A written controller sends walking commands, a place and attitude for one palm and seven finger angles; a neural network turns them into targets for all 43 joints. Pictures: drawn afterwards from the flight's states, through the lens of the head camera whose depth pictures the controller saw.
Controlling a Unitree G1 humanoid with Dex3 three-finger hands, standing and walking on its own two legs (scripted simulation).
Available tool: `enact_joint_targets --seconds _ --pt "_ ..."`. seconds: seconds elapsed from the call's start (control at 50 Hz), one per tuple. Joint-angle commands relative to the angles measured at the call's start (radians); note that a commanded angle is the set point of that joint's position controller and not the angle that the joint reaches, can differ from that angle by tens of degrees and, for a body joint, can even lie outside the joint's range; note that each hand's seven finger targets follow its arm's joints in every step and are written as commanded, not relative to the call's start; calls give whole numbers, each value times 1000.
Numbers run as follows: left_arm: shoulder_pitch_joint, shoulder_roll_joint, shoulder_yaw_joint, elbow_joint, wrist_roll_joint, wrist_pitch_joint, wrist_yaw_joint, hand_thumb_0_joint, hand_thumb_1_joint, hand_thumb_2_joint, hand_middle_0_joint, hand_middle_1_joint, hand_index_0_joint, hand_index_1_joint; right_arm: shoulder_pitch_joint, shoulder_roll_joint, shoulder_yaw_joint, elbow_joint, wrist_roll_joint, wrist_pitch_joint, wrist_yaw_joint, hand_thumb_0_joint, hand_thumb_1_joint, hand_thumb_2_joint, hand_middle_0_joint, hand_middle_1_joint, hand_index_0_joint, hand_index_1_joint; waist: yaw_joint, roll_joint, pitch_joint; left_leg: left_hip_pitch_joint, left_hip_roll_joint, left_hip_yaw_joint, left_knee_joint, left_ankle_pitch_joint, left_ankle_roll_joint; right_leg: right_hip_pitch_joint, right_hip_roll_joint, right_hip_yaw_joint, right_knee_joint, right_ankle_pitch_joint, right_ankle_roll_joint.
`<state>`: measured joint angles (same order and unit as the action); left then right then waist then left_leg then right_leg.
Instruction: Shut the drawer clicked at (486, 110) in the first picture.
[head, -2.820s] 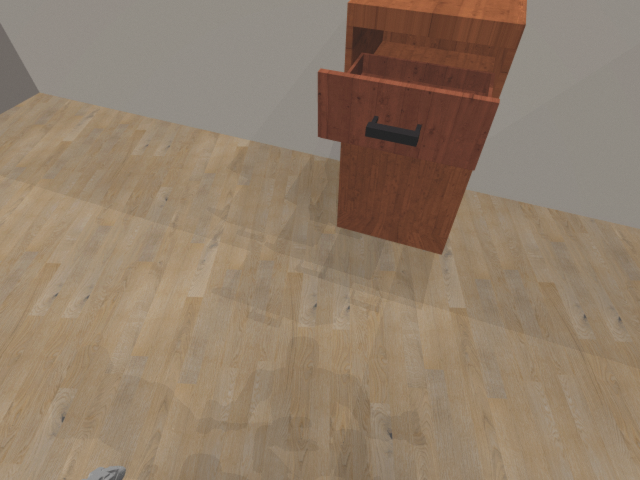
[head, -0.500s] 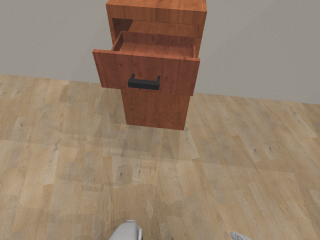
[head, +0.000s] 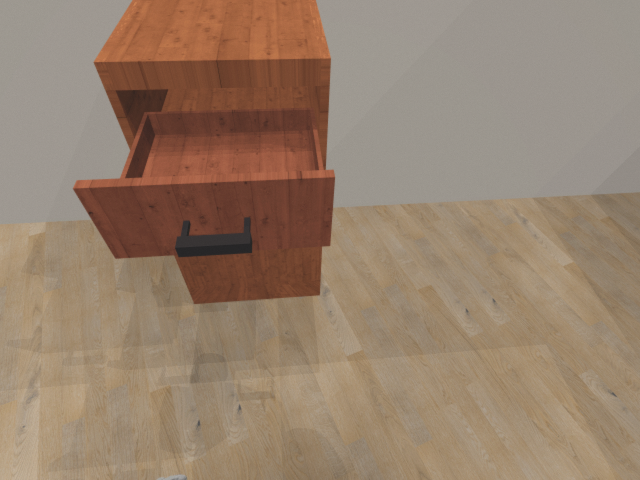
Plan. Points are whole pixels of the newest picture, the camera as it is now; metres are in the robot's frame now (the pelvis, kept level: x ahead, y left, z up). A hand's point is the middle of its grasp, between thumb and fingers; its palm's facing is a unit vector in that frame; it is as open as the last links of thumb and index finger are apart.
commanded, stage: take the last steps up to it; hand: left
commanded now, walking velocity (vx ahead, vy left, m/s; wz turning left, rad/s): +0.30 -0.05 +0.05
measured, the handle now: (216, 234) +0.51 +0.18 -0.03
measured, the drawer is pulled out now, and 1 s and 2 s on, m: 0.30 0.30 0.30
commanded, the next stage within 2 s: come to a stop and stand still in 0.44 s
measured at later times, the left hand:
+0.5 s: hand out of the picture +0.11 +0.18 -0.20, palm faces +0.09 -0.99 -0.15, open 7.4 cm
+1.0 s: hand (213, 411) +0.26 +0.17 -0.17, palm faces +0.10 -0.96 -0.25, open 7.4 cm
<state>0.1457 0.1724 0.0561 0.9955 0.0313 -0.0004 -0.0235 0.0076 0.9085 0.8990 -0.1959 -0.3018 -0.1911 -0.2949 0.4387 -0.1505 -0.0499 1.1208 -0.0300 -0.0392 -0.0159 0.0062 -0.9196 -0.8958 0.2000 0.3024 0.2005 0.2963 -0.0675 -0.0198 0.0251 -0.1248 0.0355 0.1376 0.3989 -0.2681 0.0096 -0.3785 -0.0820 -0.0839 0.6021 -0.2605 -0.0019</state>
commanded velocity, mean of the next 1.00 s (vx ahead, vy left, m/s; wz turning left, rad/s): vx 0.04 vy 0.01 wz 0.00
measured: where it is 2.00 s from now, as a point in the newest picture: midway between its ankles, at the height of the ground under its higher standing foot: outside the picture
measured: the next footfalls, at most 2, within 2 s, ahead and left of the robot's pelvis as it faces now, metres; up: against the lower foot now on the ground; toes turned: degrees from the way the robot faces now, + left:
right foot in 0.04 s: +0.10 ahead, -0.13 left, +0.00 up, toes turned -6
left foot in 0.38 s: +0.23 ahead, +0.11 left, +0.00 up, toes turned +11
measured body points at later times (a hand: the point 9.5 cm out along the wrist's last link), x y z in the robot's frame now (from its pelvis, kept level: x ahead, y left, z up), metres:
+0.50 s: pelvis +0.17 +0.01 -0.01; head +0.18 +0.04 +0.44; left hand +0.11 +0.23 -0.18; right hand +0.24 -0.23 -0.14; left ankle +0.19 +0.11 -0.74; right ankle +0.10 -0.11 -0.67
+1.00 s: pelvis +0.19 -0.02 -0.01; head +0.23 -0.03 +0.44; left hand +0.25 +0.22 -0.15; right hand +0.24 -0.26 -0.17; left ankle +0.14 +0.10 -0.69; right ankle +0.29 -0.14 -0.74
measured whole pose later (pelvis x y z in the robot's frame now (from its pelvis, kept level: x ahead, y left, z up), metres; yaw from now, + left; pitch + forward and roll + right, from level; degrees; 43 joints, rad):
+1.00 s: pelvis +0.19 -0.02 -0.01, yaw +3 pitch -1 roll +1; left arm 0.15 0.16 0.05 0.99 0.04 0.02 0.05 0.01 0.91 0.90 -0.20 -0.30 -0.20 -0.30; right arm 0.20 -0.18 -0.07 1.04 -0.01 0.06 -0.02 0.01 -0.91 -0.90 0.20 0.30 0.20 0.30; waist 0.02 0.00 0.09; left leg -0.35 0.00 0.04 0.94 -0.50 -0.04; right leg -0.37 -0.09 -0.10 0.51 -0.13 -0.01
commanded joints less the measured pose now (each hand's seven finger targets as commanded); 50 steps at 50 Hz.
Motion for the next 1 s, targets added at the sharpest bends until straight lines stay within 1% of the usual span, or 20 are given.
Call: enact_joint_targets --seconds 0.0,0.02,0.04,0.1,0.14,0.24,0.32,0.34,0.36,0.38,0.42,0.48,0.6,0.64,0.68,0.72,0.76,0.8,0.84,0.98 --pt "190 112 29 20 -1 -45 16 0 900 900 -200 -300 -200 -300 0 -91 -10 -49 12 -24 1 0 -900 -900 200 300 200 300 123 -31 -46 -313 119 -82 156 -33 54 473 -85 124 -224 -39 -70" --pt "316 211 49 59 -3 -52 25 0 900 900 -200 -300 -200 -300 -30 -45 3 -77 15 -28 8 0 -900 -900 200 300 200 300 164 -241 -77 -524 5 38 414 -222 10 623 -290 387 -319 -55 -165" --pt "362 242 52 65 -14 -52 30 0 900 900 -200 -300 -200 -300 -90 -94 -3 -102 11 -20 8 0 -900 -900 200 300 200 300 185 -206 -80 -567 25 -41 613 -342 12 547 -359 485 -389 -119 -221" --pt "213 122 28 40 -10 -55 47 0 900 900 -200 -300 -200 -300 -126 -70 -17 -96 4 -7 17 0 -900 -900 200 300 200 300 102 -61 34 -560 107 -108 725 -151 5 348 -282 293 -411 -61 -199" --pt "180 70 23 25 -1 -65 52 0 900 900 -200 -300 -200 -300 -92 -26 -19 -90 -2 9 20 0 -900 -900 200 300 200 300 58 -66 64 -467 114 -85 648 -106 -14 215 -239 164 -410 67 -173" --pt "187 111 16 41 -2 -63 44 0 900 900 -200 -300 -200 -300 -130 -9 -12 -120 3 6 35 0 -900 -900 200 300 200 300 59 -139 77 -297 67 -20 361 -26 -18 135 -180 86 -389 92 -148" --pt "198 117 18 59 -12 -49 38 0 900 900 -200 -300 -200 -300 -55 -59 -13 -88 0 -14 26 0 -900 -900 200 300 200 300 12 -60 34 -20 19 26 114 79 -10 102 -105 42 -189 108 -99" --pt "213 86 11 55 -15 -46 34 0 900 900 -200 -300 -200 -300 32 -131 -26 -65 -5 -20 16 0 -900 -900 200 300 200 300 -24 84 -19 119 111 -107 43 85 22 27 -46 7 13 78 -64" --pt "240 29 3 31 -21 -41 28 0 900 900 -200 -300 -200 -300 118 -250 -50 -59 -11 -22 6 0 -900 -900 200 300 200 300 -39 342 -69 213 370 -438 -88 119 120 -140 65 -81 300 -248 -9" --pt "187 71 6 9 -11 -42 32 0 900 900 -200 -300 -200 -300 125 -260 -44 -55 -8 -15 -3 0 -900 -900 200 300 200 300 -53 312 -69 203 446 -549 -150 126 185 -211 69 13 485 -361 -21" --pt "126 70 11 20 -8 -39 24 0 900 900 -200 -300 -200 -300 2 -181 -22 -78 -3 -19 -16 0 -900 -900 200 300 200 300 -14 200 55 43 395 -424 -163 163 188 -262 -11 79 616 -214 -21" --pt "210 29 3 66 -8 -22 16 0 900 900 -200 -300 -200 -300 -99 -125 1 -94 5 -39 -20 0 -900 -900 200 300 200 300 64 148 17 -16 297 -172 -143 445 135 -149 -32 65 524 -84 7" --pt "202 -17 -19 68 -14 0 41 0 900 900 -200 -300 -200 -300 -141 -121 0 -77 7 -15 -26 0 -900 -900 200 300 200 300 77 138 4 -46 237 -59 -65 671 124 45 5 7 116 4 29" --pt "217 6 -15 68 -12 1 47 0 900 900 -200 -300 -200 -300 -155 -127 -7 -66 12 3 -26 0 -900 -900 200 300 200 300 88 161 7 -63 218 -57 -20 552 100 124 12 -11 -24 86 31" --pt "252 74 -1 68 -6 -7 55 0 900 900 -200 -300 -200 -300 -156 -100 -13 -65 20 15 -24 0 -900 -900 200 300 200 300 111 94 18 -113 152 -39 52 348 32 203 -25 37 -146 341 24" --pt "224 169 16 48 -2 -10 58 0 900 900 -200 -300 -200 -300 -100 -55 -20 -74 28 36 -12 0 -900 -900 200 300 200 300 78 -31 -8 -188 24 -3 188 -65 -22 217 -210 201 -138 714 -70" --pt "219 200 28 39 -5 -11 65 0 900 900 -200 -300 -200 -300 -103 -39 -25 -84 26 73 -18 0 -900 -900 200 300 200 300 101 -259 -89 -178 -8 -39 464 -343 -36 187 -327 313 -244 786 -189" --pt "157 165 27 20 -1 -1 76 0 900 900 -200 -300 -200 -300 -117 -59 -31 -83 23 77 -19 0 -900 -900 200 300 200 300 95 -188 -75 -268 -10 -126 666 -304 -34 213 -303 281 -216 776 -224" --pt "129 170 36 -6 0 3 83 0 900 900 -200 -300 -200 -300 -131 -69 -34 -96 20 84 -13 0 -900 -900 200 300 200 300 94 -138 -101 -307 -14 -147 724 -258 -46 231 -283 233 -207 708 -209" --pt "68 184 47 -58 12 21 77 0 900 900 -200 -300 -200 -300 -114 -46 -21 -122 18 72 5 0 -900 -900 200 300 200 300 90 -188 -85 -173 -20 -92 368 -200 -35 125 -223 231 -317 83 -164"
